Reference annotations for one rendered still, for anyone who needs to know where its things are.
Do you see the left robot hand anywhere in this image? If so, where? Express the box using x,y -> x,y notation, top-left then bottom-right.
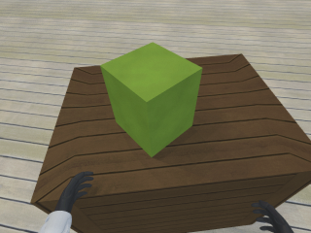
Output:
54,171 -> 94,214

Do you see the left robot forearm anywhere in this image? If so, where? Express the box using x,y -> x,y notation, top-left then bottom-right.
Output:
38,211 -> 72,233

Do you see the right robot hand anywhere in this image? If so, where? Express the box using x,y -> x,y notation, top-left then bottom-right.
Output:
251,200 -> 294,233

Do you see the carton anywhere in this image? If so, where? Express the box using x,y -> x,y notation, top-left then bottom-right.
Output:
100,42 -> 203,157

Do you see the pedestal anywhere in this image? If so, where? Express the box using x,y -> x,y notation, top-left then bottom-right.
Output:
30,53 -> 311,233

